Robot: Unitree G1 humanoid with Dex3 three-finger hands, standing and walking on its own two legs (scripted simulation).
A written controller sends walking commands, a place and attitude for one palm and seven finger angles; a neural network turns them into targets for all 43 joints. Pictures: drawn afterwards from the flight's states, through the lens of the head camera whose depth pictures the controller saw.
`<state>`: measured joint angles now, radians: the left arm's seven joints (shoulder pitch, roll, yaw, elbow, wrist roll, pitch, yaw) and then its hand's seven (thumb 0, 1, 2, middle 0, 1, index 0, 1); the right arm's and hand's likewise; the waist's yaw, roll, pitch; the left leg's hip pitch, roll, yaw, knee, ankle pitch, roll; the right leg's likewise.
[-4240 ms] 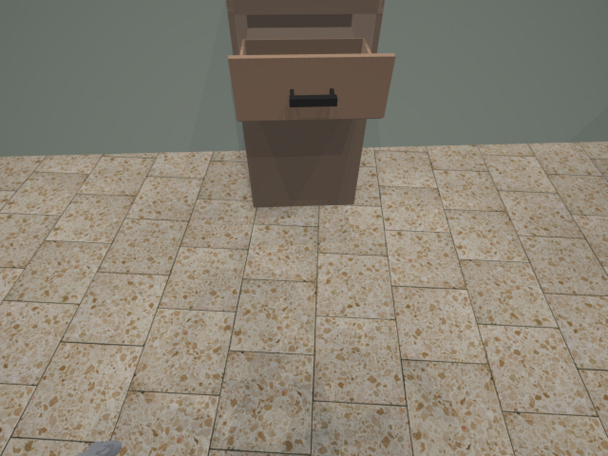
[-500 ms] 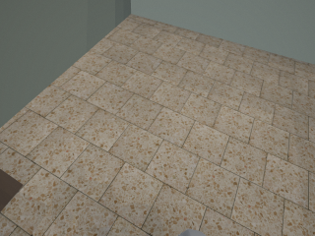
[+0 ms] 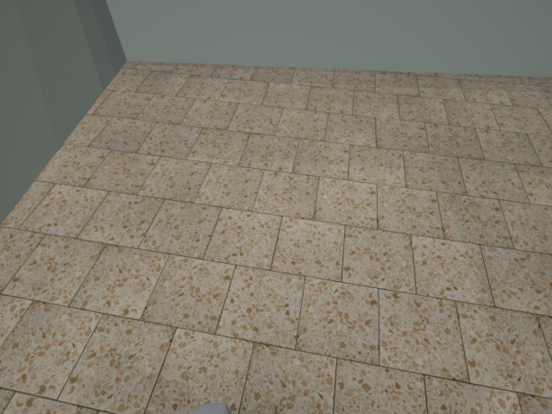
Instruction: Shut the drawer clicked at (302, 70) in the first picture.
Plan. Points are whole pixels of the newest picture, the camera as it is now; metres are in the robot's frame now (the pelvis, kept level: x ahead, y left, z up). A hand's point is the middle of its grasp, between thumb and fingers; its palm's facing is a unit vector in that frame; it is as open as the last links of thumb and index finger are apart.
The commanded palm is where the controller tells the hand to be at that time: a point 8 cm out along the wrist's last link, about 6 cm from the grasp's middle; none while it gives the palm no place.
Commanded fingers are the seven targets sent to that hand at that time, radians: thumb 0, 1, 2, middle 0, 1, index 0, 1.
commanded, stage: turn to face it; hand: left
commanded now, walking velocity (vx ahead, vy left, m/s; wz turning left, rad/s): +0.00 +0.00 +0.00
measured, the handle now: out of the picture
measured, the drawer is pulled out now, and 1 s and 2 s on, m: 0.30 0.30 0.30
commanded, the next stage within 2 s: none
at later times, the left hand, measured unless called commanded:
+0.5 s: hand out of the picture +0.15 +0.21 -0.17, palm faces +0.13 -0.97 -0.20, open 7.4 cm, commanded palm none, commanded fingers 0.00 0.90 0.90 -0.20 -0.30 -0.20 -0.30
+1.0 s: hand out of the picture +0.00 +0.20 -0.17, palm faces +0.47 -0.84 -0.27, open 7.4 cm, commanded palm none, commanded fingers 0.00 0.90 0.90 -0.20 -0.30 -0.20 -0.30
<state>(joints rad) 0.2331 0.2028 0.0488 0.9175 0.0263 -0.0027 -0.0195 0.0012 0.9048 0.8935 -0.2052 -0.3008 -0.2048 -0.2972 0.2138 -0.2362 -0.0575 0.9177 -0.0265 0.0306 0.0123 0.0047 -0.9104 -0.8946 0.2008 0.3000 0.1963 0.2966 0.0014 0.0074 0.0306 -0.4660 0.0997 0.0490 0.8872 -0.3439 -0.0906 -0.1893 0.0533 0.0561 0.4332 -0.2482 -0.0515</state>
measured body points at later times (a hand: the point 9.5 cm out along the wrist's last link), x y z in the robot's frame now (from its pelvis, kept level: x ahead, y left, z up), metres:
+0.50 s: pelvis +0.07 +0.02 +0.00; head +0.10 +0.03 +0.45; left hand +0.14 +0.27 -0.15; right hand +0.09 -0.21 -0.16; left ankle +0.07 +0.13 -0.74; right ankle +0.09 -0.11 -0.71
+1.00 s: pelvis +0.06 -0.01 -0.01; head +0.09 +0.01 +0.44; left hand -0.03 +0.24 -0.15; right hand +0.29 -0.19 -0.13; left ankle +0.00 +0.11 -0.72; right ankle +0.10 -0.10 -0.74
